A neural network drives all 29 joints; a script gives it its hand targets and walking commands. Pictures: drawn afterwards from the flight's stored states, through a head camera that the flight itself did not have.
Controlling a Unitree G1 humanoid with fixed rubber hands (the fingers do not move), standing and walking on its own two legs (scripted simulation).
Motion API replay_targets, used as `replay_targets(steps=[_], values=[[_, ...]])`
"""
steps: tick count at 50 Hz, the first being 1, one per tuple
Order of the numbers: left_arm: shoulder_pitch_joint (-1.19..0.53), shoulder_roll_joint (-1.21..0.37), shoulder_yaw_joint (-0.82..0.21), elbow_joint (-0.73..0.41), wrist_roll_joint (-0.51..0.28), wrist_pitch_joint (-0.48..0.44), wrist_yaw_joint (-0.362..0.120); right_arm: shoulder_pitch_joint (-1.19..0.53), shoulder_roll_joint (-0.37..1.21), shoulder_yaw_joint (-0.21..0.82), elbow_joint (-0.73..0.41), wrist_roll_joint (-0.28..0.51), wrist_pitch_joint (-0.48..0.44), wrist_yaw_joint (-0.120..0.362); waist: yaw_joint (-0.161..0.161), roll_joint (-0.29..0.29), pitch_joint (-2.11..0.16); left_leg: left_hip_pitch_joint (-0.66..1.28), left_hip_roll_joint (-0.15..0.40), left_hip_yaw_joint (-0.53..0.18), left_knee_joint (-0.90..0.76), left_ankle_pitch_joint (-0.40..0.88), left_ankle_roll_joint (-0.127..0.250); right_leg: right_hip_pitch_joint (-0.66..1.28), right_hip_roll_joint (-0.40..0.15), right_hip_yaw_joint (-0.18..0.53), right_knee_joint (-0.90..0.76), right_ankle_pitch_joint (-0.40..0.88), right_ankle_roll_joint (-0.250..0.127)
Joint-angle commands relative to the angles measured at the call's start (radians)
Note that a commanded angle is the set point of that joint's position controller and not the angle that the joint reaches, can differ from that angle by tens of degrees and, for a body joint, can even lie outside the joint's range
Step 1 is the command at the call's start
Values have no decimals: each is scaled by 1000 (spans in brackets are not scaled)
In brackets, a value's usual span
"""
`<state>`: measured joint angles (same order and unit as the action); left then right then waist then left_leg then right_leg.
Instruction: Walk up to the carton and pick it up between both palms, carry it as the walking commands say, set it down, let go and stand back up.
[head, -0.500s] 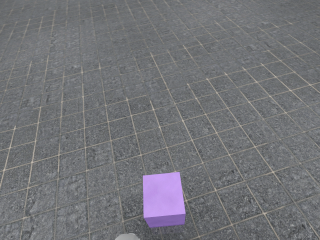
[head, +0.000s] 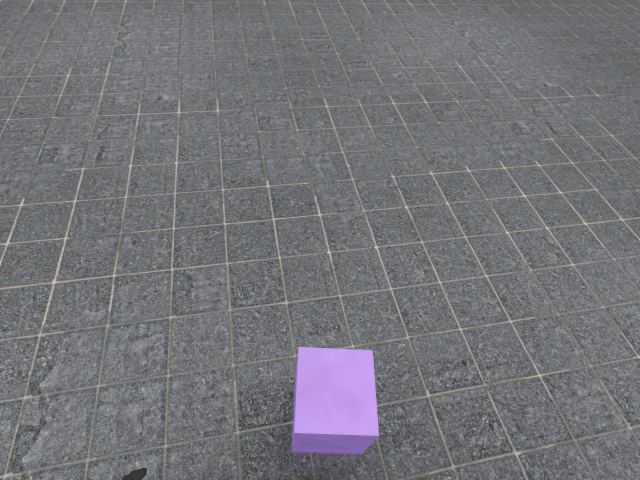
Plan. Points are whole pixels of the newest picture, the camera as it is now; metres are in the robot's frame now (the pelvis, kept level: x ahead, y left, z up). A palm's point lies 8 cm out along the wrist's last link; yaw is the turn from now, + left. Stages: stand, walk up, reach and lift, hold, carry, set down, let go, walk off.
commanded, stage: walk up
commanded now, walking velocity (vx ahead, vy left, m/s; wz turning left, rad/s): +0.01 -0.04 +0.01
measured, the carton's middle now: (331, 402) +0.40 -0.07 -0.64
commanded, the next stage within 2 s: stand in 1.32 s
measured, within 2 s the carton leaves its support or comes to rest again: neither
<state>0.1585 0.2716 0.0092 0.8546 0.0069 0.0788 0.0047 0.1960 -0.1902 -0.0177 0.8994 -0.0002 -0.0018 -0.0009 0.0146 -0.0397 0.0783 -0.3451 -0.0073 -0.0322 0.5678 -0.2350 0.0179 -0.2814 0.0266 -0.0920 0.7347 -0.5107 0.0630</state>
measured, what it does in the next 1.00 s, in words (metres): steps on the spot: right foot, then left foot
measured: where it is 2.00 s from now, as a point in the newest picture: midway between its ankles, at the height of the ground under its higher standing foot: outside the picture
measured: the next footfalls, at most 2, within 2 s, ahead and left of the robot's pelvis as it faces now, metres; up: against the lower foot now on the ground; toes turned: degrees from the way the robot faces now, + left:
right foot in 0.10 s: +0.00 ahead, -0.14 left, +0.00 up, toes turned -1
left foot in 0.42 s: +0.03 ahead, +0.09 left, +0.00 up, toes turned -1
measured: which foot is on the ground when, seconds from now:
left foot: down 0.00-0.18, up 0.20-0.40, down 0.42-0.68, up 0.70-1.00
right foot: up 0.00-0.08, down 0.10-1.00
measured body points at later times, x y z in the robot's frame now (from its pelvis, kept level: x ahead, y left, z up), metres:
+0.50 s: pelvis -0.02 -0.03 +0.00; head +0.01 -0.02 +0.45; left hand +0.06 +0.23 -0.15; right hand +0.08 -0.27 -0.14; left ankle -0.01 +0.09 -0.73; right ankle -0.05 -0.09 -0.73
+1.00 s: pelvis -0.02 -0.07 +0.00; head +0.01 -0.08 +0.45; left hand +0.05 +0.18 -0.13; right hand +0.07 -0.32 -0.14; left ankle -0.02 +0.08 -0.72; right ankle -0.04 -0.14 -0.73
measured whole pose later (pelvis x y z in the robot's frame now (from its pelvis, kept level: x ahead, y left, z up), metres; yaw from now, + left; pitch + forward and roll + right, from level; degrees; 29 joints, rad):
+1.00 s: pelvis -0.02 -0.07 +0.00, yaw +1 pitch +0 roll +2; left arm 0.23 0.22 0.01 0.86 0.01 0.02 0.01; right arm 0.19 -0.23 -0.02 0.94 0.00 0.04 -0.02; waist 0.02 -0.01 0.05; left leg -0.29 0.01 -0.03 0.63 -0.36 -0.02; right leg -0.21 0.01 -0.11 0.53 -0.32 -0.08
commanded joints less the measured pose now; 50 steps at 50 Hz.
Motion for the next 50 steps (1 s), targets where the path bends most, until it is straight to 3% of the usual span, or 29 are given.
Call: replay_targets(steps=[1, 2, 3, 5, 6, 7, 8, 9, 13, 16, 19, 21, 22, 23, 25, 28, 30, 32, 33, 34, 35, 36, 37, 39, 40, 44, 45, 47, 50], values=[[63, 54, 35, 14, -12, -18, 1, 11, -225, -52, -53, -27, -8, -34, -27, 254, -160, 218, 290, -363, -276, 351, 152, -35, -25, 149, -72, 32, -49], [53, 45, 31, 16, -11, -18, 1, -46, -220, -54, -59, -29, 1, -28, -8, 285, -116, 144, 256, -315, -282, 279, 137, 10, -19, 131, -120, 64, -52], [86, 48, 32, 28, -11, -25, 0, -61, -213, -49, -66, -23, 6, -26, 14, 211, -133, 113, 250, -307, -263, 171, 120, 71, -10, 120, -227, 119, -60], [140, 56, 43, 42, -10, -34, 2, -58, -181, -42, -70, -20, 16, -16, 39, 204, -95, -22, 181, -228, -238, -17, 62, 210, -48, 108, -397, 242, -86], [133, 90, 44, 27, 1, -42, 3, -64, -155, -35, -78, -19, 16, -12, 23, 127, -86, -54, 102, -153, -128, -107, 35, 211, -160, 229, -490, 171, -112], [63, 129, 49, 22, 14, -48, 3, -48, -104, -25, -67, -8, 15, -3, 8, -63, -50, -91, -8, -9, -32, -87, -2, 185, -275, 303, -563, 82, -147], [48, 146, 47, 16, 18, -57, 2, -53, -117, -26, -60, -15, 22, -2, 6, -46, -46, -30, 9, -18, 41, -146, -10, 96, -325, 324, -589, 67, -181], [15, 116, 36, 2, 15, -64, 4, -50, -127, -37, -66, -14, 22, 0, -26, 51, 0, -23, 3, -34, 75, -145, -16, 60, -321, 325, -574, 165, -195], [43, 96, 36, 13, 10, -67, 15, -45, -111, -26, -47, -16, 18, -2, -10, -103, -61, -13, 23, 11, 166, -142, -9, 120, -265, 224, -486, 477, -209], [46, 88, 37, 9, 5, -62, 21, -53, -100, -23, -44, -17, 14, -11, -2, -14, -80, -23, 32, 29, 143, -173, -22, 163, -287, 210, -422, 624, -230], [87, 87, 51, 52, -4, -43, 24, -2, -83, -13, -37, -13, 1, -28, -13, -85, -143, 29, 44, 51, -31, -60, -15, 244, -220, 99, -276, 849, -194], [75, 53, 44, 19, -11, -49, 21, 39, -148, -29, -15, -17, -13, -33, -21, 112, -217, 190, 114, -45, -95, 431, 10, 182, -151, 54, -205, 668, -139], [78, 32, 41, 19, -10, -43, 22, 57, -165, -30, -29, -22, -11, -37, -15, 196, -176, 185, 208, -158, -131, 540, 40, 113, -104, 32, -172, 392, -119], [93, 43, 53, 13, -9, -28, 18, 66, -213, -41, -40, -21, -2, -40, -26, 219, -169, 183, 299, -289, -154, 504, 100, 22, -42, 50, -122, 179, -102], [50, 46, 51, -8, -8, -15, 11, 59, -230, -55, -50, -31, 10, -43, -43, 281, -95, 173, 368, -392, -220, 413, 168, -79, -2, 92, -4, 12, -90], [23, 64, 52, -24, -2, -21, -4, 61, -245, -62, -40, -33, 7, -60, -48, 187, -110, 161, 407, -412, -261, 407, 192, -150, -28, 137, 129, -36, -78], [26, 57, 45, -21, -4, -15, -12, 21, -246, -63, -51, -32, 11, -60, -27, 224, -99, 149, 373, -357, -245, 415, 154, -125, -46, 149, 72, -9, -71], [70, 29, 31, -1, -3, -24, -6, -37, -211, -49, -62, -37, 15, -45, -4, 264, -103, 34, 251, -222, -234, 221, 102, 40, -24, 89, -141, 90, -80], [139, 20, 20, 23, -3, -40, -6, -90, -194, -45, -50, -26, 25, -35, 43, 310, -79, -15, 180, -186, -204, 83, 55, 156, -38, 96, -355, 212, -88], [144, 48, 27, 26, 9, -62, -3, -28, -129, -32, -32, -24, 31, -24, 32, 163, -80, -67, 66, -116, -92, -67, 21, 241, -165, 208, -474, 262, -81], [135, 105, 45, 33, 23, -71, 3, 6, -76, -15, -38, -17, 34, -16, 10, -107, -73, -113, -20, -18, 55, -188, -19, 214, -339, 383, -564, 288, -124], [97, 138, 46, 30, 26, -71, 6, -14, -93, -17, -41, -21, 43, -19, 9, -146, -30, -97, 21, -30, 114, -289, -27, 104, -410, 418, -591, 240, -173], [63, 116, 39, 29, 23, -74, 8, -14, -120, -21, -34, -22, 43, -12, -7, -96, -22, -78, 33, -44, 145, -259, -27, 100, -367, 373, -556, 302, -212], [75, 78, 31, 26, 16, -87, 11, -20, -110, -28, -28, -16, 38, -9, -5, -44, -46, -48, 32, -32, 133, -199, -23, 149, -318, 294, -526, 462, -184], [61, 80, 29, 27, 12, -91, 11, -2, -117, -24, -7, -16, 38, -5, -23, -77, -57, -32, 35, -33, 149, -180, -23, 159, -293, 241, -483, 643, -174], [140, 74, 32, 43, 9, -94, 19, 8, -110, -21, 18, -12, 39, -8, 8, -58, -122, -39, 32, -8, 159, -154, -32, 281, -297, 171, -392, 973, -131], [145, 77, 36, 41, 6, -90, 18, 21, -101, -17, 23, -10, 40, -10, 8, -110, -140, -13, 38, -2, 152, -157, -24, 279, -295, 162, -379, 992, -150], [143, 74, 40, 34, 12, -85, 22, -5, -91, -14, 22, -6, 36, -11, 15, -76, -115, -16, 37, 18, 108, -164, -22, 271, -302, 155, -368, 997, -173], [98, 69, 43, 19, 15, -68, 25, 0, -81, -10, 26, -10, 33, -12, -14, -57, -109, 50, 18, 52, 19, -47, -15, 156, -267, 130, -381, 710, -185]])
